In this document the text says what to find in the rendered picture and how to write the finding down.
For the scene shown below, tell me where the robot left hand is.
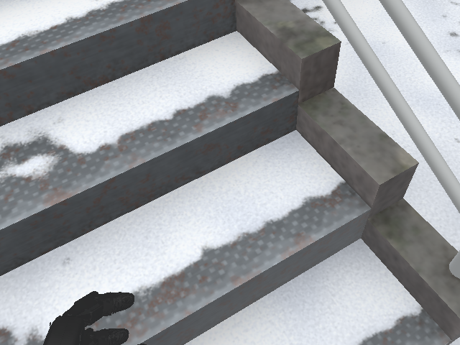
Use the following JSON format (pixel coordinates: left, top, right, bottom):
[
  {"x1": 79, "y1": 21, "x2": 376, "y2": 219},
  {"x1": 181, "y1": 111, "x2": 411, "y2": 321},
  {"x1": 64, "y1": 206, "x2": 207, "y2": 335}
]
[{"x1": 43, "y1": 291, "x2": 146, "y2": 345}]

